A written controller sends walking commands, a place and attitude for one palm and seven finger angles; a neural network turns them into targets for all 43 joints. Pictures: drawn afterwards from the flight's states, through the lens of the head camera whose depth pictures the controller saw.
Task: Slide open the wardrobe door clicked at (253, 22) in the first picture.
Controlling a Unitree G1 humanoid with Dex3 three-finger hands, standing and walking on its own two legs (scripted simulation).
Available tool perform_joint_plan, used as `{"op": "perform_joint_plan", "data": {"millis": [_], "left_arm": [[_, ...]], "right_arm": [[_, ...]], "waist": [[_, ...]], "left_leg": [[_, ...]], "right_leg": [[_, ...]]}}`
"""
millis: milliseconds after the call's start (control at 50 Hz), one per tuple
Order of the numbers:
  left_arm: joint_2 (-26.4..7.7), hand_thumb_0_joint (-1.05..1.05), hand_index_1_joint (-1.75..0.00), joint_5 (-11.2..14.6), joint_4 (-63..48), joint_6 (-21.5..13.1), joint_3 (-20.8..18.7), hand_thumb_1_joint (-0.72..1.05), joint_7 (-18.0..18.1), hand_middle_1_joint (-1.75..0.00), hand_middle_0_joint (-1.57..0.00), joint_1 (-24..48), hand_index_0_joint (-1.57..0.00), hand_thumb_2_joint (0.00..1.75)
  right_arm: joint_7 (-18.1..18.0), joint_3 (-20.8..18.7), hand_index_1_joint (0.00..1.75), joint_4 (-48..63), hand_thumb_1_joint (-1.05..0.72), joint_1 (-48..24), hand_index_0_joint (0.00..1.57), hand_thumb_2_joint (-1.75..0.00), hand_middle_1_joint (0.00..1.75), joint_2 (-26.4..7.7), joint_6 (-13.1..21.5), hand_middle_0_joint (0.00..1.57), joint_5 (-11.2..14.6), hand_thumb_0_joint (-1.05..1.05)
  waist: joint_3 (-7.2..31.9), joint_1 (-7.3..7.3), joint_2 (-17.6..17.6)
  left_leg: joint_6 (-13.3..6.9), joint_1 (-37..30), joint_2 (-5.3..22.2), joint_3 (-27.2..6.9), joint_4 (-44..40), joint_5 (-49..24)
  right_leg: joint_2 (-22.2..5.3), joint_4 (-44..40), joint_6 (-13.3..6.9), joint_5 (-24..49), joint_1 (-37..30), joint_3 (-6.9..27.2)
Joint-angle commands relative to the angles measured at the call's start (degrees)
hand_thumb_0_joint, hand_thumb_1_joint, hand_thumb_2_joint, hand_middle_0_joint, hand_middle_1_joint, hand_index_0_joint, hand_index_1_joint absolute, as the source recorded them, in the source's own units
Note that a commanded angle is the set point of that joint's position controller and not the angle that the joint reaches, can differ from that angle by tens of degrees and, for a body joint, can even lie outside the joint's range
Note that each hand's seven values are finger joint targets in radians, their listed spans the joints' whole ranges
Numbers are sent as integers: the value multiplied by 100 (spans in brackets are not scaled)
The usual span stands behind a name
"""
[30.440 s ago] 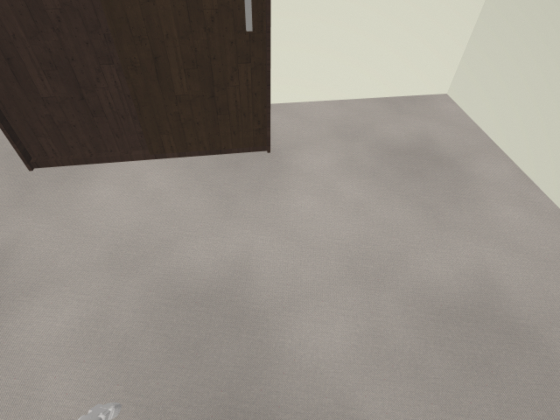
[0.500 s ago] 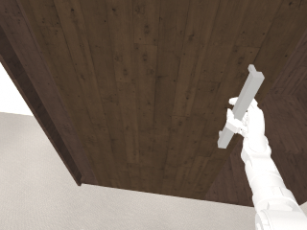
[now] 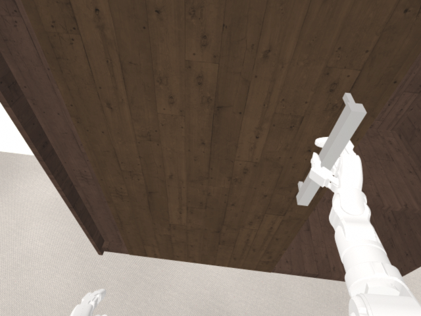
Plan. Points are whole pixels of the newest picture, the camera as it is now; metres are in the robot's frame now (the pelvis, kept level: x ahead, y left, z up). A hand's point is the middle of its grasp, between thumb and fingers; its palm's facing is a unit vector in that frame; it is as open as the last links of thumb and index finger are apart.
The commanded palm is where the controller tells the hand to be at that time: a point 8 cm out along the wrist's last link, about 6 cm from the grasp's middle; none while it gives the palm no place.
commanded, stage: stop walking and hold the door there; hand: right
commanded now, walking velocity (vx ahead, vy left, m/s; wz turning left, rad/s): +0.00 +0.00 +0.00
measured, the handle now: (322, 156) +0.44 -0.23 +0.08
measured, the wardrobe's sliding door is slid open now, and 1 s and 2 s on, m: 0.50 0.49 0.49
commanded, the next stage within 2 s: loosen the grip on the handle in 0.14 s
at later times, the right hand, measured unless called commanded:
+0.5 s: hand (321, 170) +0.39 -0.21 +0.09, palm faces +0.25 +0.96 -0.15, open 9.6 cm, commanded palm +0.35 -0.25 +0.09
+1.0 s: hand (316, 169) +0.39 -0.20 +0.09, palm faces +0.23 +0.96 -0.18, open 14.3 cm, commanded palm +0.36 -0.25 +0.09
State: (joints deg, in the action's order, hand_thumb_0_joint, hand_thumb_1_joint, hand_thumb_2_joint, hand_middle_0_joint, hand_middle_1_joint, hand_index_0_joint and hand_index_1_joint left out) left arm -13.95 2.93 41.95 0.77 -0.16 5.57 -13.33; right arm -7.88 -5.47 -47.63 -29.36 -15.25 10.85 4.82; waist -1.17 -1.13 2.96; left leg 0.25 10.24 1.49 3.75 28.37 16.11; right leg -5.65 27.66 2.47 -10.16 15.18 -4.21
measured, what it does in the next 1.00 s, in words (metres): stands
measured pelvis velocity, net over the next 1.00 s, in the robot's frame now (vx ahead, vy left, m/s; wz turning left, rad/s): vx -0.02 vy -0.02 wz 0.07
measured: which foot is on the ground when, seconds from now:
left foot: down 0.00-1.00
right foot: down 0.00-1.00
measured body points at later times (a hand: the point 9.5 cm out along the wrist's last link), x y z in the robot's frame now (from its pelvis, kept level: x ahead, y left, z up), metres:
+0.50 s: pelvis -0.03 -0.01 -0.01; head -0.03 -0.03 +0.44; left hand +0.08 +0.26 -0.10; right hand +0.37 -0.26 +0.10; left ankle -0.01 +0.12 -0.74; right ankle +0.05 -0.15 -0.74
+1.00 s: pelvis -0.02 -0.02 -0.02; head -0.01 -0.02 +0.43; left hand +0.05 +0.25 -0.13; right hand +0.38 -0.25 +0.10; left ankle -0.01 +0.12 -0.74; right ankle +0.05 -0.14 -0.74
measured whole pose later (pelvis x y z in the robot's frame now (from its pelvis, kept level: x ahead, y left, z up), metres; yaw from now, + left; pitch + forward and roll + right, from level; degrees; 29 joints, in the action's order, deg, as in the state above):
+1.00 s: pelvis -0.02 -0.02 -0.02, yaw +4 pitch +3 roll +1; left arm -14.1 1.2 40.7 -7.8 1.2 3.4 -18.6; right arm -6.9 -13.0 -39.7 -28.0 -17.7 8.6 0.5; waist 2.5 1.7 0.7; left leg 1.1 24.6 0.4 -0.4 39.0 17.8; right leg -1.8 38.8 0.7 -14.0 28.2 0.7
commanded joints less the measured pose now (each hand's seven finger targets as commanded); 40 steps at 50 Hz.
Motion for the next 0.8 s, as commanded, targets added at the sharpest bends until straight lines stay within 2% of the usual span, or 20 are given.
{"op": "perform_joint_plan", "data": {"millis": [0, 200, 220, 240, 260, 280, 300, 320, 340, 380, 420, 440, 460, 540, 600, 620, 640, 680, 740, 780], "left_arm": [[-700, 0, -30, -17, -641, -155, -215, 90, 36, -30, -20, 189, -20, 90], [-666, 0, -30, -34, -727, -99, -190, 90, 42, -30, -20, 248, -20, 90], [-1138, 0, -30, -227, -991, -338, -789, 90, -121, -30, -20, -10, -20, 90], [-1210, 0, -30, -572, -531, -665, -897, 90, -176, -30, -20, 346, -20, 90], [-1024, 0, -30, -205, -709, -823, -585, 90, -189, -30, -20, 68, -20, 90], [-869, 0, -30, -123, -526, -798, -553, 90, -289, -30, -20, -433, -20, 90], [-920, 0, -30, -176, -695, -776, -545, 90, -350, -30, -20, -163, -20, 90], [-992, 0, -30, -188, -660, -767, -543, 90, -364, -30, -20, -123, -20, 90], [-930, 0, -30, -222, -737, -780, -489, 90, -407, -30, -20, -77, -20, 90], [-799, 0, -30, -176, -865, -816, -448, 90, -508, -30, -20, -82, -20, 90], [-818, 0, -30, -124, -882, -822, -411, 90, -502, -30, -20, -91, -20, 90], [-869, 0, -30, -116, -860, -807, -393, 90, -479, -30, -20, -94, -20, 90], [-921, 0, -30, -111, -914, -816, -373, 90, -468, -30, -20, -77, -20, 90], [-937, 0, -30, -61, -872, -919, -297, 90, -361, -30, -20, -86, -20, 90], [-966, 0, -30, -65, -815, -1068, -311, 90, -311, -30, -20, -169, -20, 90], [-1027, 0, -30, -89, -820, -1077, -332, 90, -293, -30, -20, -180, -20, 90], [-1052, 0, -30, -123, -851, -1067, -278, 90, -289, -30, -20, -152, -20, 90], [-949, 0, -30, -121, -886, -1116, -241, 90, -312, -30, -20, -163, -20, 90], [-984, 0, -30, -146, -930, -1138, -239, 90, -294, -30, -20, -142, -20, 90], [-953, 0, -30, -131, -967, -1168, -227, 90, -269, -30, -20, -130, -20, 90]], "right_arm": [[211, 253, 140, 430, -90, -1377, 45, -90, 140, -366, -2, 45, -224, 0], [241, 474, 140, 588, -90, -1346, 45, -90, 140, -78, 69, 45, -233, 0], [263, -2854, 140, 3052, -90, -5022, 45, -90, 140, -4565, 444, 45, -828, 0], [495, -2846, 140, 2280, -78, -5510, 45, -84, 140, -4093, -44, 45, -957, 0], [568, -1282, 140, 1265, -66, -3797, 45, -78, 140, -2038, -259, 45, -861, 0], [747, -931, 140, 598, -54, -2175, 45, -73, 140, -665, -351, 45, -685, 0], [806, -1157, 140, 1430, -42, -1941, 45, -67, 140, -776, -200, 45, -280, 0], [707, -1681, 140, 1465, -30, -1637, 45, -61, 140, -1347, -146, 45, -166, 0], [585, -1648, 140, 1552, -17, -1520, 45, -55, 140, -1327, -74, 45, -198, 0], [436, -732, 140, 2123, 7, -2015, 45, -43, 140, -666, 50, 45, -450, 0], [206, -470, 140, 1887, 31, -2459, 45, -32, 140, -792, 53, 45, -786, 0], [72, -682, 138, 1700, 43, -2621, 44, -26, 138, -1148, 56, 44, -881, 0], [11, -705, 137, 1579, 55, -2658, 42, -20, 137, -1342, 60, 42, -947, 0], [1, -568, 130, 1241, 55, -3273, 37, -20, 130, -1289, 104, 37, -754, 0], [56, -605, 125, 1266, 55, -3501, 33, -20, 125, -1168, 220, 33, -410, 0], [45, -1246, 123, 1251, 55, -3033, 32, -20, 123, -1869, 249, 32, -435, 0], [35, -1231, 122, 1287, 55, -2905, 30, -20, 122, -1944, 272, 30, -477, 0], [61, -839, 118, 1350, 55, -2996, 28, -20, 118, -1506, 327, 28, -517, 0], [19, -1079, 115, 1376, 55, -2543, 25, -20, 115, -1718, 306, 25, -508, 0], [31, -910, 115, 1620, 55, -2590, 25, -20, 115, -1492, 251, 25, -413, 0]], "waist": [[797, 215, -823], [705, 184, -621], [675, -240, -1540], [2552, 145, 112], [2539, 349, -538], [2163, 385, -1224], [2269, 49, -721], [2581, -103, -280], [2523, -130, 188], [2360, 157, 210], [1551, 395, 114], [1202, 458, -152], [1242, 425, -120], [1300, 502, -180], [1760, 453, -267], [1979, 193, -262], [2008, 225, -175], [1837, 311, -207], [1630, 208, -331], [1595, 277, -262]], "left_leg": [[-196, 387, 752, -752, -741, -1090], [-121, 576, 576, -549, -650, -497], [-82, 907, 396, -987, -877, -2200], [-508, -611, -11, -249, 499, -4020], [-265, 268, -145, -26, 299, -3199], [-129, 746, -198, 108, 228, -2651], [-82, 517, -111, 2, 57, -2412], [-120, 301, -98, -76, 11, -2202], [-147, 252, -102, -44, -13, -2029], [-131, 820, -148, -9, 26, -1197], [-98, 1440, -143, -36, -60, -171], [-83, 1522, -126, -65, -132, 150], [-83, 1529, -107, -129, -139, 452], [-109, 1754, -141, -191, -109, 1017], [-107, 1655, -179, -226, 7, 991], [-134, 1407, -179, -258, 46, 961], [-129, 1379, -197, -245, 98, 844], [-115, 1494, -193, -242, 123, 869], [-136, 1476, -209, -276, 104, 1016], [-120, 1517, -210, -294, 100, 970]], "right_leg": [[-342, -108, -351, 668, -778, 462], [-358, -236, -404, 472, -798, 516], [-220, 166, -518, 1023, -828, 137], [363, -838, -308, 2287, -473, 293], [383, -144, -286, 3122, -1362, 41], [316, 69, -273, 2935, -1163, 177], [286, 159, -244, 2462, -1155, 103], [389, 115, -240, 1985, -1190, 28], [437, 110, -224, 1771, -1136, 26], [393, 91, -237, 973, -949, 108], [361, -41, -289, -444, -416, 220], [359, -73, -341, -953, -130, 261], [411, -93, -353, -1287, 56, 232], [475, -59, -322, -1971, 198, 354], [517, 75, -314, -1939, 143, 431], [517, 61, -316, -1857, 199, 447], [538, 71, -355, -1743, 260, 454], [541, 136, -377, -1805, 388, 470], [545, 172, -401, -1876, 600, 519], [539, 190, -406, -1841, 558, 503]]}}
